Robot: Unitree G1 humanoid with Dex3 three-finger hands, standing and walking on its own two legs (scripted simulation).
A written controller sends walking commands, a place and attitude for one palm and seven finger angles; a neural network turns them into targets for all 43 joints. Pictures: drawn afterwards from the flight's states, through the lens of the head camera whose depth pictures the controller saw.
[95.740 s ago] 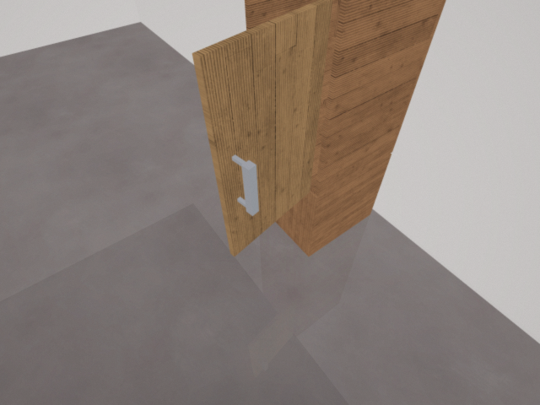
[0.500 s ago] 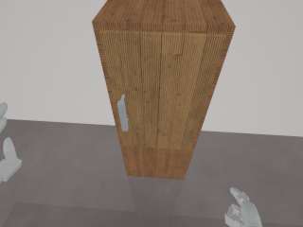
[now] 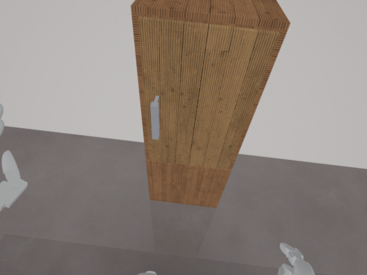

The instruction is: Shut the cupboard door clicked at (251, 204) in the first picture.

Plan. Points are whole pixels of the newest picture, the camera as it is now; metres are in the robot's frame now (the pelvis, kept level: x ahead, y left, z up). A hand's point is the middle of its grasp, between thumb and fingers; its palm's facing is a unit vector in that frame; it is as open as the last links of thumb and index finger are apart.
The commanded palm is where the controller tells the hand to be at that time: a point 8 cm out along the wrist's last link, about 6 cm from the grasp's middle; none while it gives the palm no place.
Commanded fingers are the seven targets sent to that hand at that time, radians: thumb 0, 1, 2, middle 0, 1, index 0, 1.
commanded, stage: step back with the hand held close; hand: left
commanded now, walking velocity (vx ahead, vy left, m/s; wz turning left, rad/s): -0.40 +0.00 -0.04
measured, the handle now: (156, 118) +0.61 +0.12 -0.04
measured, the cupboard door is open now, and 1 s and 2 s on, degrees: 0 0 0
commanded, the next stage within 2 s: stop stepping back and stand still in 0.30 s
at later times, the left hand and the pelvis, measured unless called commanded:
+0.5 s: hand out of the picture +0.11 +0.24 +0.20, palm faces +0.34 -0.80 -0.49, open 7.4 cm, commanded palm +0.07 +0.29 +0.19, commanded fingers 0.00 0.90 0.90 -0.20 -0.30 -0.20 -0.30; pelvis -0.08 -0.01 +0.00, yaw -2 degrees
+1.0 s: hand out of the picture +0.07 +0.32 +0.18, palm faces +0.51 -0.78 -0.36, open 7.4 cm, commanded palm +0.02 +0.34 +0.19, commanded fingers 0.00 0.90 0.90 -0.20 -0.30 -0.20 -0.30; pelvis -0.12 +0.04 +0.00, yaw +0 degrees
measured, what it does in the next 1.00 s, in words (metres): walks backwards: right foot, then left foot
